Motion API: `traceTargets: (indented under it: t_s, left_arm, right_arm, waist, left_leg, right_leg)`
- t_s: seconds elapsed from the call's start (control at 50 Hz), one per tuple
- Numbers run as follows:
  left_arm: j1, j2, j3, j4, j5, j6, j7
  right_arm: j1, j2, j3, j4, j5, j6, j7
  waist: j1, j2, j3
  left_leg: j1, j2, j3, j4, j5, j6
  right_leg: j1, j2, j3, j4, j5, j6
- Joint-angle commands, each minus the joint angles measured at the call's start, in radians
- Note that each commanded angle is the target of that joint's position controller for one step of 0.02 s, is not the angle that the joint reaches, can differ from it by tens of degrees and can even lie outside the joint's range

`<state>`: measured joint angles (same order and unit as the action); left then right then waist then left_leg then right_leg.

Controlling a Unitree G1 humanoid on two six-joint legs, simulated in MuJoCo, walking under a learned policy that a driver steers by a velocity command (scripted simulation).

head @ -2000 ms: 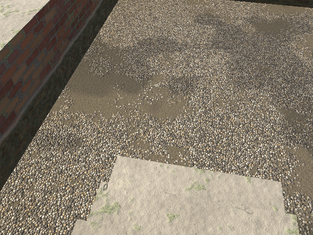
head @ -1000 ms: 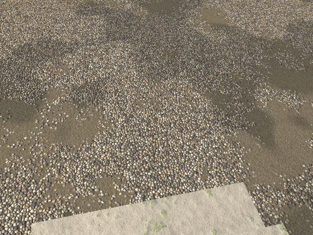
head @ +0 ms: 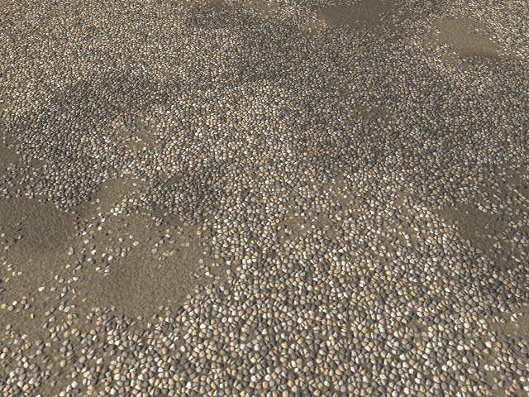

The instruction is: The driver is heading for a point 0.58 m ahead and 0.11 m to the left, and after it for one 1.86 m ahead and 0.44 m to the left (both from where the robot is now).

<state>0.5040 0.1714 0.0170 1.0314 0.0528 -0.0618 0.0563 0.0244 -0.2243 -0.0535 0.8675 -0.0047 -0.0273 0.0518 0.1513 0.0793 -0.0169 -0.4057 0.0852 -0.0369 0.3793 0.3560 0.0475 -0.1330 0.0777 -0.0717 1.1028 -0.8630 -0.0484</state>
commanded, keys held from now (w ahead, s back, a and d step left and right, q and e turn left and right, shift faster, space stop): w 0.50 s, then w+q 0.14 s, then q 0.36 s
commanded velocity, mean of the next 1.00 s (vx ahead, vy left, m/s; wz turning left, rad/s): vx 0.41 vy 0.00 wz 0.17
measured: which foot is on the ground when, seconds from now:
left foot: up 0.00-0.00, down 0.02-0.68, up 0.70-1.00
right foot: down 0.00-0.04, up 0.06-0.66, down 0.68-1.00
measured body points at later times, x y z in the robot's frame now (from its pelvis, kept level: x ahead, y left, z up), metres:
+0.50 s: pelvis +0.27 +0.01 -0.09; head +0.28 +0.00 +0.35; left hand +0.46 +0.25 -0.20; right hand +0.15 -0.23 -0.23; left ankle +0.13 +0.11 -0.80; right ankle +0.47 -0.15 -0.78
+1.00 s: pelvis +0.55 -0.07 -0.25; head +0.59 -0.06 +0.20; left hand +0.47 +0.18 -0.39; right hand +0.74 -0.28 -0.37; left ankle +0.68 +0.04 -0.93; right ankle +0.52 -0.16 -0.98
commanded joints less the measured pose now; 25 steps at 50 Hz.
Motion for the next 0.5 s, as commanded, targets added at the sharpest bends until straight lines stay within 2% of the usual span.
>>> traceTargets:
  t_s: [0.02, 0.04, 0.06, 0.08, 0.1, 0.12, 0.14, 0.16, 0.18, 0.2, 0.22, 0.24, 0.26, 0.28, 0.3, 0.32, 0.34, 0.36, 0.38, 0.4, 0.42, 0.44, 0.46, 0.5]
  left_arm:
    - [0.083, 0.151, 0.037, 0.027, -0.005, 0.019, 0.003]
    - [0.130, 0.134, 0.042, 0.048, -0.039, 0.014, -0.017]
    - [0.239, 0.102, 0.046, 0.038, -0.082, 0.012, -0.007]
    - [0.175, 0.139, 0.042, -0.007, -0.093, 0.001, 0.008]
    - [0.028, 0.137, 0.037, -0.075, -0.088, 0.000, 0.013]
    - [-0.109, 0.139, 0.040, -0.081, -0.045, 0.020, 0.002]
    - [-0.110, 0.116, 0.040, -0.090, -0.027, 0.035, -0.012]
    - [-0.118, 0.116, 0.044, -0.067, -0.011, 0.054, -0.016]
    - [-0.131, 0.095, 0.049, -0.063, -0.018, 0.058, -0.031]
    - [-0.153, 0.060, 0.042, -0.064, -0.017, 0.058, -0.046]
    - [-0.190, 0.049, 0.039, -0.086, -0.003, 0.056, -0.059]
    - [-0.186, 0.054, 0.045, -0.073, 0.013, 0.058, -0.070]
    - [-0.174, 0.039, 0.037, -0.060, 0.018, 0.059, -0.075]
    - [-0.159, 0.036, 0.034, -0.061, 0.012, 0.071, -0.083]
    - [-0.131, 0.059, 0.044, -0.039, -0.006, 0.077, -0.087]
    - [-0.184, 0.082, 0.049, -0.055, -0.016, 0.078, -0.088]
    - [-0.315, 0.106, 0.058, -0.092, -0.013, 0.069, -0.090]
    - [-0.402, 0.121, 0.064, -0.118, -0.006, 0.063, -0.090]
    - [-0.508, 0.131, 0.070, -0.150, -0.010, 0.048, -0.092]
    - [-0.582, 0.124, 0.070, -0.171, -0.003, 0.032, -0.096]
    - [-0.624, 0.121, 0.071, -0.180, -0.004, 0.022, -0.100]
    - [-0.671, 0.117, 0.065, -0.201, -0.005, 0.008, -0.104]
    - [-0.680, 0.098, 0.057, -0.206, -0.013, 0.003, -0.114]
    - [-0.656, 0.075, 0.045, -0.202, -0.024, 0.004, -0.133]
  right_arm:
    - [0.357, -0.097, -0.033, 0.104, 0.001, -0.004, -0.020]
    - [0.495, -0.148, -0.045, 0.152, -0.029, 0.000, -0.017]
    - [0.580, -0.200, -0.049, 0.159, -0.032, -0.003, -0.007]
    - [0.628, -0.208, -0.053, 0.158, -0.006, 0.001, 0.002]
    - [0.566, -0.237, -0.063, 0.143, 0.003, 0.003, -0.011]
    - [0.444, -0.136, -0.040, 0.109, 0.002, 0.013, -0.034]
    - [0.438, -0.137, -0.031, 0.104, -0.021, -0.007, -0.042]
    - [0.417, -0.088, -0.011, 0.105, -0.037, -0.019, -0.038]
    - [0.367, -0.060, 0.006, 0.105, -0.039, -0.042, -0.032]
    - [0.313, -0.053, 0.011, 0.101, -0.032, -0.061, -0.037]
    - [0.303, -0.084, 0.005, 0.092, -0.019, -0.074, -0.045]
    - [0.319, -0.107, 0.003, 0.092, -0.014, -0.075, -0.049]
    - [0.347, -0.122, -0.002, 0.103, -0.016, -0.065, -0.050]
    - [0.382, -0.119, -0.005, 0.104, -0.011, -0.055, -0.048]
    - [0.399, -0.122, -0.008, 0.105, -0.020, -0.054, -0.039]
    - [0.417, -0.106, -0.002, 0.101, -0.019, -0.050, -0.036]
    - [0.495, -0.070, -0.001, 0.145, -0.014, -0.054, -0.046]
    - [0.556, -0.067, 0.001, 0.156, -0.023, -0.057, -0.055]
    - [0.607, -0.080, -0.004, 0.164, -0.032, -0.066, -0.059]
    - [0.653, -0.095, -0.008, 0.168, -0.045, -0.073, -0.067]
    - [0.685, -0.098, -0.011, 0.178, -0.053, -0.075, -0.073]
    - [0.649, -0.088, -0.009, 0.164, -0.051, -0.082, -0.087]
    - [0.606, -0.098, -0.009, 0.141, -0.060, -0.084, -0.088]
    - [0.538, -0.094, -0.008, 0.117, -0.044, -0.087, -0.072]
  waist:
    - [-0.170, -0.046, 0.021]
    - [-0.223, 0.071, -0.058]
    - [-0.182, 0.206, -0.249]
    - [-0.239, 0.133, -0.311]
    - [-0.260, 0.166, -0.277]
    - [-0.231, -0.016, -0.116]
    - [-0.213, 0.053, -0.048]
    - [-0.166, -0.042, 0.037]
    - [-0.107, -0.101, 0.117]
    - [-0.072, -0.065, 0.134]
    - [-0.067, -0.017, 0.153]
    - [-0.074, 0.028, 0.114]
    - [-0.072, 0.054, 0.067]
    - [-0.070, 0.049, 0.038]
    - [-0.069, 0.041, 0.005]
    - [-0.082, 0.007, 0.044]
    - [-0.129, -0.001, 0.102]
    - [-0.172, -0.017, 0.140]
    - [-0.222, -0.041, 0.172]
    - [-0.259, -0.039, 0.176]
    - [-0.280, -0.035, 0.185]
    - [-0.265, -0.060, 0.185]
    - [-0.271, -0.082, 0.179]
    - [-0.267, -0.058, 0.168]
  left_leg:
    - [0.380, 0.010, 0.056, -0.153, 0.044, 0.011]
    - [0.649, 0.034, 0.060, -0.042, 0.215, 0.023]
    - [1.036, 0.219, -0.103, 0.426, 0.617, 0.105]
    - [1.039, 0.289, -0.204, 0.382, 0.487, 0.139]
    - [0.931, 0.383, -0.377, 0.156, -0.077, 0.266]
    - [0.684, 0.299, -0.346, 0.012, -0.366, 0.242]
    - [0.505, 0.351, -0.393, -0.001, -0.449, 0.297]
    - [0.293, 0.334, -0.388, -0.016, -0.417, 0.287]
    - [0.144, 0.245, -0.285, -0.014, -0.462, 0.213]
    - [0.017, 0.189, -0.234, -0.068, -0.487, 0.175]
    - [-0.086, 0.128, -0.164, -0.127, -0.437, 0.170]
    - [-0.069, 0.116, -0.149, -0.120, -0.326, 0.190]
    - [-0.025, 0.130, -0.144, -0.091, -0.185, 0.206]
    - [0.027, 0.142, -0.135, -0.068, -0.135, 0.216]
    - [0.059, 0.145, -0.144, -0.053, -0.211, 0.218]
    - [0.080, 0.138, -0.152, -0.059, -0.292, 0.214]
    - [0.255, 0.148, -0.216, -0.034, -0.441, 0.218]
    - [0.380, 0.167, -0.257, -0.020, -0.511, 0.226]
    - [0.477, 0.147, -0.268, -0.007, -0.634, 0.229]
    - [0.530, 0.161, -0.297, 0.028, -0.671, 0.231]
    - [0.552, 0.166, -0.302, 0.055, -0.655, 0.235]
    - [0.498, 0.148, -0.261, 0.084, -0.676, 0.209]
    - [0.358, 0.113, -0.219, 0.086, -0.752, 0.193]
    - [0.176, 0.080, -0.168, 0.093, -0.768, 0.165]
  right_leg:
    - [-0.157, -0.152, 0.184, 0.229, 0.768, -0.144]
    - [-0.366, -0.027, 0.070, 0.591, 0.343, -0.101]
    - [-0.704, 0.011, 0.102, 1.036, -0.156, -0.057]
    - [-0.870, -0.032, 0.124, 1.093, -0.053, -0.066]
    - [-1.028, -0.034, 0.079, 1.083, 0.096, -0.042]
    - [-1.019, -0.078, 0.036, 0.970, 0.226, -0.030]
    - [-0.956, -0.100, 0.106, 0.877, 0.297, -0.037]
    - [-0.860, -0.131, 0.128, 0.772, 0.328, -0.039]
    - [-0.812, -0.156, 0.189, 0.499, 0.532, -0.035]
    - [-0.709, -0.167, 0.174, 0.301, 0.651, -0.007]
    - [-0.580, -0.172, 0.125, 0.063, 0.778, 0.013]
    - [-0.509, -0.164, 0.099, -0.035, 0.853, 0.026]
    - [-0.455, -0.165, 0.092, -0.038, 0.882, 0.021]
    - [-0.450, -0.171, 0.094, -0.044, 0.882, 0.021]
    - [-0.434, -0.163, 0.080, 0.021, 0.988, 0.000]
    - [-0.477, -0.172, 0.090, -0.007, 0.988, -0.013]
    - [-0.684, -0.208, 0.160, -0.055, 1.057, -0.019]
    - [-0.828, -0.216, 0.179, -0.087, 1.022, -0.014]
    - [-0.952, -0.205, 0.174, -0.176, 1.016, -0.005]
    - [-0.997, -0.201, 0.185, -0.224, 1.029, 0.000]
    - [-1.020, -0.192, 0.199, -0.246, 1.028, 0.006]
    - [-0.950, -0.205, 0.197, -0.345, 1.139, 0.021]
    - [-0.802, -0.187, 0.125, -0.424, 1.248, 0.022]
    - [-0.533, -0.178, 0.094, -0.498, 1.347, 0.010]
